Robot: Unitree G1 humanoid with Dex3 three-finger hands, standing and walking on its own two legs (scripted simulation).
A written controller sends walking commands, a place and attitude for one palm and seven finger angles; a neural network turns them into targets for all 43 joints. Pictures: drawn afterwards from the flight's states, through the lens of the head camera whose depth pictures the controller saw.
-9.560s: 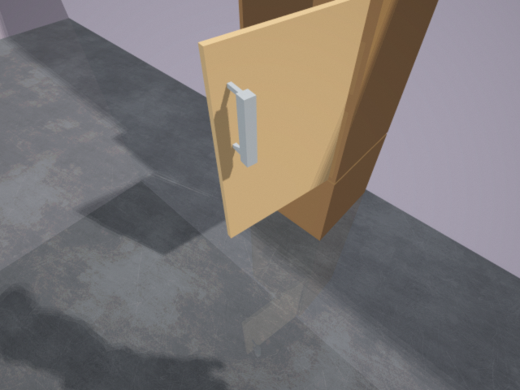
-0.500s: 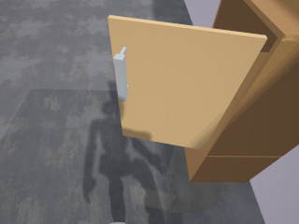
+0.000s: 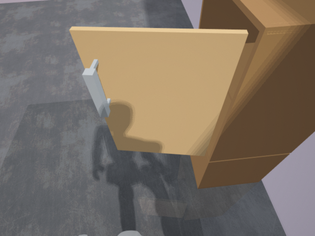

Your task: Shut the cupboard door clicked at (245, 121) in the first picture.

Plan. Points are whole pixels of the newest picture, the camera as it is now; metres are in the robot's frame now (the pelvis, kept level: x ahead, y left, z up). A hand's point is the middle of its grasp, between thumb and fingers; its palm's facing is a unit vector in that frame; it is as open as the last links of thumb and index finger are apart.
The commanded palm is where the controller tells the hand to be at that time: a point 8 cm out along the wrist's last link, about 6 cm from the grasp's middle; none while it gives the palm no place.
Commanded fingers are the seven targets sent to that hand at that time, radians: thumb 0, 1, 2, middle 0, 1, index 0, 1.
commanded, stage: come to a stop and stand still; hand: left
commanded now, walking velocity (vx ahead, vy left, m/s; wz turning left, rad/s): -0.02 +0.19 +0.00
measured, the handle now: (100, 89) +0.49 +0.19 +0.09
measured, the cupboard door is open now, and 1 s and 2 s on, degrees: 79 79 79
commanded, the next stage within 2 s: look again from close up in 0.52 s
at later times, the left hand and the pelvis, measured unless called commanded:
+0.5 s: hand out of the picture -0.01 +0.22 -0.17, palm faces +0.05 -0.98 -0.19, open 7.4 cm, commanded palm none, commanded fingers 0.00 0.90 0.90 -0.20 -0.30 -0.20 -0.30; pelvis -0.02 +0.04 +0.01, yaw -1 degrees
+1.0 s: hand out of the picture -0.01 +0.21 -0.16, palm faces +0.00 -0.97 -0.23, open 7.4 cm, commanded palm none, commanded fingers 0.00 0.90 0.90 -0.20 -0.30 -0.20 -0.30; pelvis -0.04 +0.03 +0.00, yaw +0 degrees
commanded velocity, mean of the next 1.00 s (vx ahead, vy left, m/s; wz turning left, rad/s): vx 0.00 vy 0.01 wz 0.00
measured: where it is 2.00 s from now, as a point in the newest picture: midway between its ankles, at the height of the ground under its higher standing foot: outside the picture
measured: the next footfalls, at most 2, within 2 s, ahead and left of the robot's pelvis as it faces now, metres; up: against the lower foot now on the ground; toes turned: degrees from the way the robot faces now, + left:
left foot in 0.20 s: +0.06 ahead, +0.12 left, +0.00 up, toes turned +4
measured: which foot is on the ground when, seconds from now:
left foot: up 0.00-0.18, down 0.20-1.00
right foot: down 0.00-1.00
